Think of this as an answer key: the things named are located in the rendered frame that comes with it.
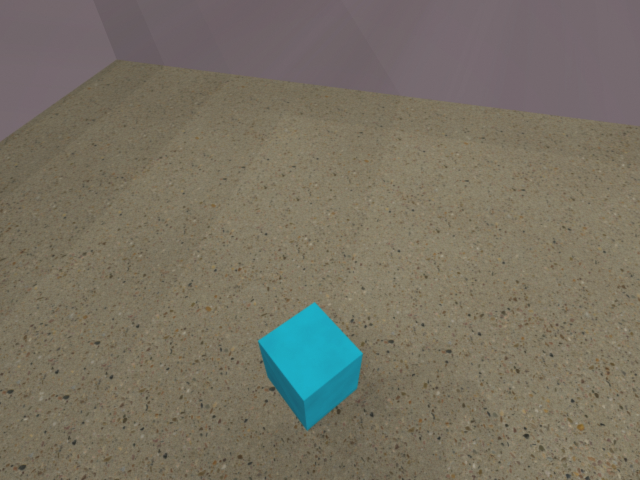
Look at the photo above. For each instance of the carton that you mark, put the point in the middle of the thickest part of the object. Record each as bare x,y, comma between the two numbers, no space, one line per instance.
312,363

